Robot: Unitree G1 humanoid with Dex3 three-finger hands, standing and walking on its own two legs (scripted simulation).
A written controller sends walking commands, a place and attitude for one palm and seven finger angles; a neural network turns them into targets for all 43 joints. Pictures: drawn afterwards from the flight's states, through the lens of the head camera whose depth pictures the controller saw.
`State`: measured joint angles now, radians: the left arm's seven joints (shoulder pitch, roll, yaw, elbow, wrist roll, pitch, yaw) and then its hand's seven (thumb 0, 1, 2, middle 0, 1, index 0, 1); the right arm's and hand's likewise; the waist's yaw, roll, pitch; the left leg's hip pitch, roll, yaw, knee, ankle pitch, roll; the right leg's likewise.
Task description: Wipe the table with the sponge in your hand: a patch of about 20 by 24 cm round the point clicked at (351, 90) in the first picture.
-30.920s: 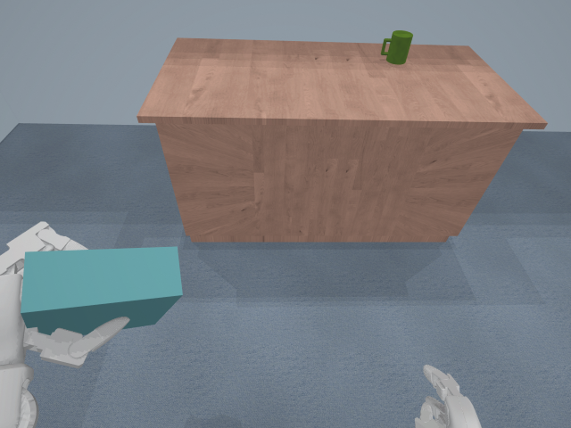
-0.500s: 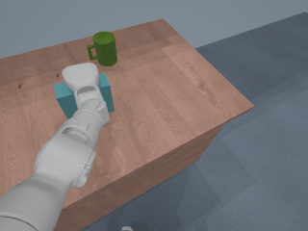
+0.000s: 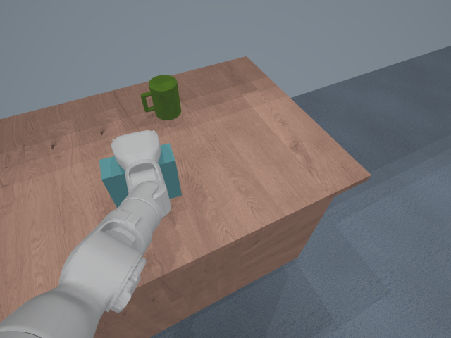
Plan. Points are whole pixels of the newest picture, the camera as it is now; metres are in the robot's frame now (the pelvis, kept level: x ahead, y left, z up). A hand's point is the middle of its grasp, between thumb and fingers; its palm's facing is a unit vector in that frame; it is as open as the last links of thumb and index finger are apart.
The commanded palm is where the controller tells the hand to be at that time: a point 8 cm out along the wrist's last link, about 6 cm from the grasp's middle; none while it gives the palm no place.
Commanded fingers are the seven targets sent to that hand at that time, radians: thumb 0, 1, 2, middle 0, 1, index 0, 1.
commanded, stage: wipe back along the third lane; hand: left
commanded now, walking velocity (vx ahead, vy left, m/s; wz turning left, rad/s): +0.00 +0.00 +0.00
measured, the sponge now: (146, 185) +0.43 +0.18 -0.02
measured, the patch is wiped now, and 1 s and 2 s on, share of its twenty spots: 1.00 1.00 1.00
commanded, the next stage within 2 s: slide back across to the middle lane in 0.52 s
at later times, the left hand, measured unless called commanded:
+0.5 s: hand (153, 190) +0.38 +0.15 +0.04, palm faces -0.04 +0.00 -1.00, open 9.5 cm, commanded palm +0.34 +0.13 +0.05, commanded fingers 0.00 0.10 1.30 -1.20 -1.60 -1.20 -1.60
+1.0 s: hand (141, 194) +0.37 +0.17 +0.04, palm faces -0.07 -0.05 -1.00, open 9.4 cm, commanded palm +0.33 +0.17 +0.08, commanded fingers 0.00 0.10 1.30 -1.20 -1.60 -1.20 -1.60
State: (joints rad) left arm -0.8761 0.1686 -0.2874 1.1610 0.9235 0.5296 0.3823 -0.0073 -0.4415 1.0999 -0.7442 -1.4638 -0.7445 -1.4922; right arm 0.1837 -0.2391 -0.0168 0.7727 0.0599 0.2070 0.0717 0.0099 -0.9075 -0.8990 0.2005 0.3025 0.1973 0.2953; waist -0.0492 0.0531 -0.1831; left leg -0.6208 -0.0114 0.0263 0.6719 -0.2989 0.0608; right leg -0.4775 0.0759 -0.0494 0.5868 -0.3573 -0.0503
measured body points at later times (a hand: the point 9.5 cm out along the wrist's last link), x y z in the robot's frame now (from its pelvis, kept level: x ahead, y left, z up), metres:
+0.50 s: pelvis -0.01 -0.01 +0.01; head -0.01 -0.02 +0.46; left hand +0.38 +0.14 +0.09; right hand +0.14 -0.25 -0.12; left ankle +0.01 +0.08 -0.72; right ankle -0.05 -0.09 -0.72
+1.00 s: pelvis -0.01 -0.03 +0.01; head -0.01 -0.05 +0.46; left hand +0.37 +0.17 +0.09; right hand +0.13 -0.27 -0.12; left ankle +0.01 +0.08 -0.72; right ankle -0.05 -0.09 -0.72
